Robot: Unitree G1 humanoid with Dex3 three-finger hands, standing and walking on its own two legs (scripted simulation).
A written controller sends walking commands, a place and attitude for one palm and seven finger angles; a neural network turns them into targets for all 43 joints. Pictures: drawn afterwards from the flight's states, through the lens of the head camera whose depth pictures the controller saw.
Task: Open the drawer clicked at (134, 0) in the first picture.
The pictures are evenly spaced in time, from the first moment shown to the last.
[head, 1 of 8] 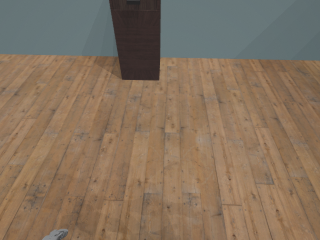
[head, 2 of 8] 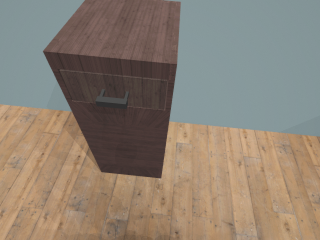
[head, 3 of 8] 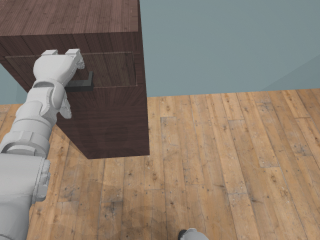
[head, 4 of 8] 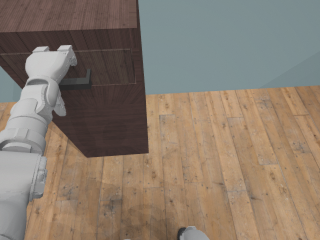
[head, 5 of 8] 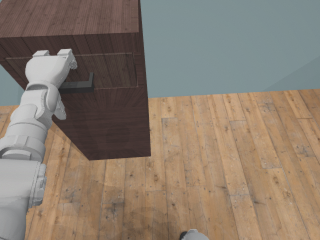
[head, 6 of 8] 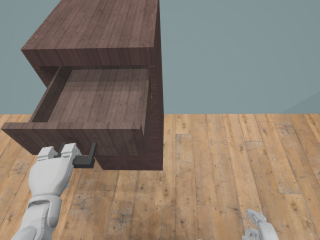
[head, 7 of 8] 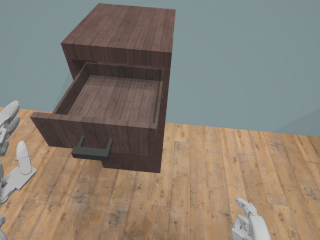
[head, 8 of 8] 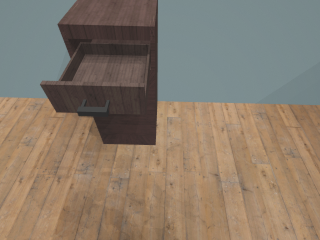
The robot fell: no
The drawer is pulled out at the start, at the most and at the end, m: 0.00 0.30 0.30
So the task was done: yes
